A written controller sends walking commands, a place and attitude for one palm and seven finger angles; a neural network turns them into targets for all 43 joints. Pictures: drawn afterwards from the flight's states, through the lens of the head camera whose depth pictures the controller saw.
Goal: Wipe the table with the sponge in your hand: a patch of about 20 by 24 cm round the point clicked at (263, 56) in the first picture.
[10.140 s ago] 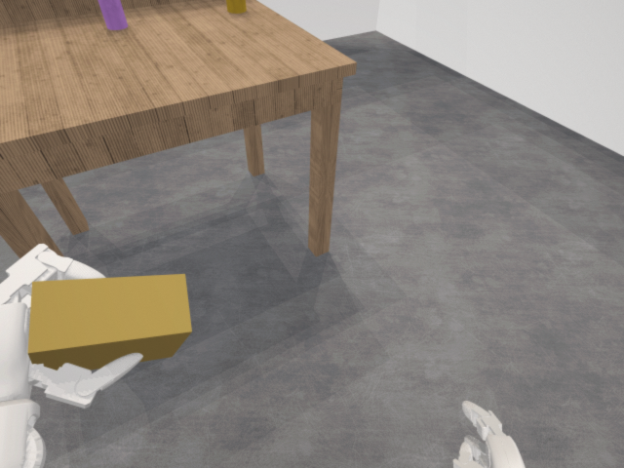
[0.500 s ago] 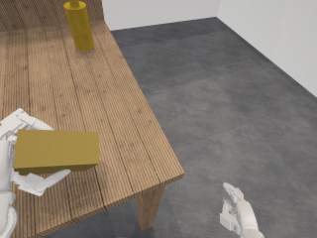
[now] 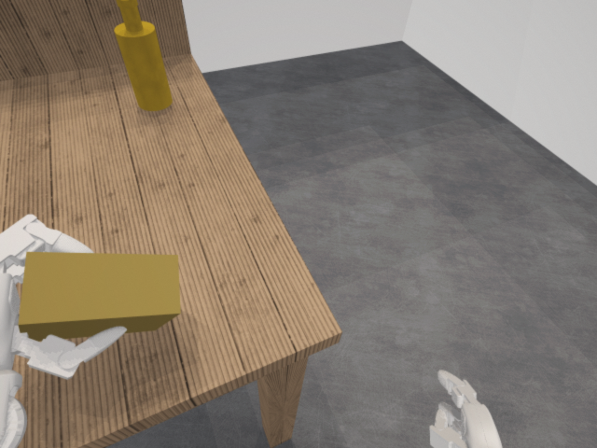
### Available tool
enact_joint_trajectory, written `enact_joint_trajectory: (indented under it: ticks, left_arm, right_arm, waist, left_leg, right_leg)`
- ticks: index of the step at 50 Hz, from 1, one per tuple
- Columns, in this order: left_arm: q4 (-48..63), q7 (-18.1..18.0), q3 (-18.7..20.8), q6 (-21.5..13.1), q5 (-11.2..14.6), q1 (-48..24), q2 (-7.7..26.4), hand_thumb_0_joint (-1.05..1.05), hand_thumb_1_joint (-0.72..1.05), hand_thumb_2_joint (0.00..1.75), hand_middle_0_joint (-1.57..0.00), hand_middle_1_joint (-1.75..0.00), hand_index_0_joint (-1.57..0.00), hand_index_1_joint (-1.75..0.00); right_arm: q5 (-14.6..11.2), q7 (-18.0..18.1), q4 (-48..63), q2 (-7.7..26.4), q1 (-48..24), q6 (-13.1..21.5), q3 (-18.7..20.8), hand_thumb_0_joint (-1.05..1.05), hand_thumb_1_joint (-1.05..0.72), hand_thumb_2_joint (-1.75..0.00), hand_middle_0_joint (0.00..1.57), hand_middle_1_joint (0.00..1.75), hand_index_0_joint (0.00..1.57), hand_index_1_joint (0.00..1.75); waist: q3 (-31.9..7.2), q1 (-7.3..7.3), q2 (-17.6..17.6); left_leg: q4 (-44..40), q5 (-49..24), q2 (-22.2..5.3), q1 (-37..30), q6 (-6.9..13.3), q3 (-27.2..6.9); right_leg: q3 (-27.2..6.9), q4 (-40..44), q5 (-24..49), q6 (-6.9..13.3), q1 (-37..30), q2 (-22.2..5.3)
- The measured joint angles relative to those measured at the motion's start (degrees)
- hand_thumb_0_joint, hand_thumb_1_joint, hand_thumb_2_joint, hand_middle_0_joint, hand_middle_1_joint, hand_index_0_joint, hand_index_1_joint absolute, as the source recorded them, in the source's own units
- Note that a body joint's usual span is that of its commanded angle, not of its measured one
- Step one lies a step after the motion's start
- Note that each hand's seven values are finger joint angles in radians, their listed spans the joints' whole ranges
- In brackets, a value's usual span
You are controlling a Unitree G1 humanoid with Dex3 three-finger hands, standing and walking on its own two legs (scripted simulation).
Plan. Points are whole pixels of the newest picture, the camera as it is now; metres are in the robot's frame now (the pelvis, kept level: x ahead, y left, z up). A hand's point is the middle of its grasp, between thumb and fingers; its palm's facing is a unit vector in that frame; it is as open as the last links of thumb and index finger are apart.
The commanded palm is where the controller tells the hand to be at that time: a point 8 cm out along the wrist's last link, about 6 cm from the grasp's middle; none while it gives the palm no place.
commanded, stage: shuffle to correct the standing spot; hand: left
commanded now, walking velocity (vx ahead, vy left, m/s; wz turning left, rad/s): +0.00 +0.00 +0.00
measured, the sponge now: (124, 297) +0.23 +0.21 +0.13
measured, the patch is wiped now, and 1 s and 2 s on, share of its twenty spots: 0.00 0.00 0.00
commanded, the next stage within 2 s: come to a stop and stand still in 1.64 s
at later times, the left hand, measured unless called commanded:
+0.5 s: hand (101, 322) +0.19 +0.21 +0.16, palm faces +0.34 -0.85 -0.41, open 10.2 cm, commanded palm +0.14 +0.25 +0.17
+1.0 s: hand (137, 311) +0.21 +0.18 +0.16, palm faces +0.27 -0.83 -0.49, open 10.2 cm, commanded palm +0.14 +0.22 +0.17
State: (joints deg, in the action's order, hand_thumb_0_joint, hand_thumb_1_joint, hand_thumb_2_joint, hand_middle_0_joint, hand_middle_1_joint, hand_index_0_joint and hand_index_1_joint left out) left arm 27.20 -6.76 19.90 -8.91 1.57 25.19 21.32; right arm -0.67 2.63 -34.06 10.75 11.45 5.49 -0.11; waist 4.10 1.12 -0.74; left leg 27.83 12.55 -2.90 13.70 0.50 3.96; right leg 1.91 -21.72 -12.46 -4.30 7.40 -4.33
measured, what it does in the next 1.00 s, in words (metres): shifts its weight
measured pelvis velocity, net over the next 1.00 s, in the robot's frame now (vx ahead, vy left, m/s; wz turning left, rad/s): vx -0.02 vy -0.06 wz -0.01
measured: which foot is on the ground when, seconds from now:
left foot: down 0.00-1.00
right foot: down 0.00-1.00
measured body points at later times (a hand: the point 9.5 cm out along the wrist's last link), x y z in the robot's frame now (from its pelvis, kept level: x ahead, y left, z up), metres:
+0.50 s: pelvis -0.03 -0.03 -0.01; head +0.02 -0.02 +0.44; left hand +0.17 +0.25 +0.18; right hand +0.16 -0.25 -0.08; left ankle +0.03 +0.11 -0.74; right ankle -0.01 -0.17 -0.74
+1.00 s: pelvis -0.02 -0.06 -0.01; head +0.04 -0.04 +0.43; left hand +0.19 +0.22 +0.19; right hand +0.16 -0.29 -0.09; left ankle +0.03 +0.11 -0.74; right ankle -0.01 -0.17 -0.74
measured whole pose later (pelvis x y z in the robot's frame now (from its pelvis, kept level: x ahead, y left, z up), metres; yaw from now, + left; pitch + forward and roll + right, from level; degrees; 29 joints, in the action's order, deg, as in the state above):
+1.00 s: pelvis -0.02 -0.06 -0.01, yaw +0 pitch +0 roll -2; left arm 34.9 -4.5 23.5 -10.7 3.8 27.7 26.0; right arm -0.3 2.0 -31.1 10.3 9.9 5.7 1.8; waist 7.8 0.0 -0.1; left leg 32.8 12.3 -8.2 20.5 -4.3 0.1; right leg 3.9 -29.8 -14.7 0.5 15.3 1.3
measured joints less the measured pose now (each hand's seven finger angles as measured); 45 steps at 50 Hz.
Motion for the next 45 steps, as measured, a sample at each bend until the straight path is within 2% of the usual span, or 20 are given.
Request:
enact_joint_trajectory:
  ticks: [11,21,25,31,39,45]
  left_arm:
    - [0.33,0.08,0.13,0.42,0.27,-1.04,-0.24,-0.02,-0.50,1.01,-0.70,-1.35,-0.73,-1.34]
    - [3.40,0.92,1.17,-0.30,1.09,-0.79,0.60,-0.02,-0.50,1.01,-0.70,-1.35,-0.73,-1.34]
    - [4.34,1.07,0.69,-0.23,1.52,0.92,0.16,-0.02,-0.50,1.01,-0.70,-1.35,-0.73,-1.34]
    - [4.49,0.66,0.55,0.39,2.14,1.78,0.18,-0.02,-0.50,1.01,-0.70,-1.35,-0.73,-1.34]
    - [4.12,0.55,2.05,0.64,1.92,1.35,1.37,-0.02,-0.50,1.01,-0.69,-1.35,-0.73,-1.34]
    - [6.78,1.46,1.85,0.07,2.32,2.45,2.37,-0.02,-0.50,1.01,-0.69,-1.35,-0.73,-1.34]
  right_arm:
    - [-0.36,-0.12,0.62,-0.75,-0.33,-0.14,-0.02,0.02,-0.90,-0.90,0.21,0.30,0.20,0.30]
    - [-0.50,-1.52,3.52,-1.39,-2.19,0.08,0.21,0.01,-0.90,-0.90,0.21,0.30,0.20,0.30]
    - [-0.48,-1.36,3.32,-0.75,-1.61,-0.01,0.57,0.01,-0.90,-0.90,0.21,0.30,0.20,0.30]
    - [-0.42,-0.28,1.78,0.50,0.15,-0.26,1.42,0.01,-0.90,-0.90,0.21,0.30,0.20,0.30]
    - [-0.30,-0.63,1.38,0.53,1.58,0.18,1.87,0.01,-0.90,-0.90,0.21,0.30,0.20,0.30]
    - [0.04,-0.48,1.78,0.17,0.27,0.12,2.11,0.02,-0.90,-0.90,0.21,0.30,0.20,0.30]
  waist:
    - [0.84,0.39,-0.30]
    - [2.72,0.85,0.50]
    - [2.29,0.47,1.37]
    - [1.52,0.01,1.29]
    - [1.69,-0.76,1.56]
    - [2.46,-1.24,0.40]
  left_leg:
    - [-0.36,-0.53,-0.14,-0.13,-0.33,0.13]
    - [2.15,-1.01,-2.86,3.23,-2.07,-0.61]
    - [3.28,-0.72,-3.71,4.67,-2.42,-1.70]
    - [3.27,-0.79,-3.36,5.04,-2.76,-2.84]
    - [4.01,-0.05,-4.33,5.47,-3.62,-3.70]
    - [4.80,0.50,-4.41,5.75,-4.48,-3.29]
  right_leg:
    - [-0.22,-1.09,-0.20,0.29,0.66,0.12]
    - [-0.02,-4.41,-0.26,2.05,4.52,2.75]
    - [0.83,-4.92,-0.29,2.92,5.38,3.73]
    - [1.25,-6.02,-1.08,3.38,6.07,3.81]
    - [2.00,-6.46,-1.96,4.29,6.16,4.82]
    - [1.53,-8.61,-3.20,4.41,7.28,4.74]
